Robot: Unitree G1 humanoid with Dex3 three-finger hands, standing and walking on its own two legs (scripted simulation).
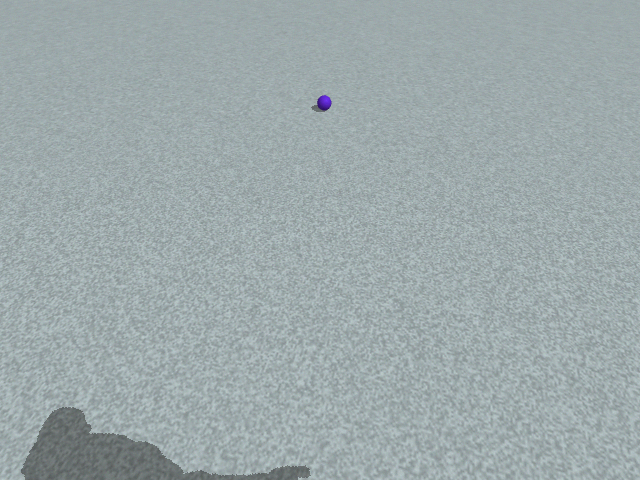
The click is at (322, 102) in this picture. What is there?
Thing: free ball
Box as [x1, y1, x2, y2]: [317, 95, 330, 109]
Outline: 320,96 317,101 318,106 321,109 327,109 330,106 330,99 325,95
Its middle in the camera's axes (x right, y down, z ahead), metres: +0.03 -0.84 +2.39
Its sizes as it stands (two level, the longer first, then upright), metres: 0.088 0.088 0.088
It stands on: the floor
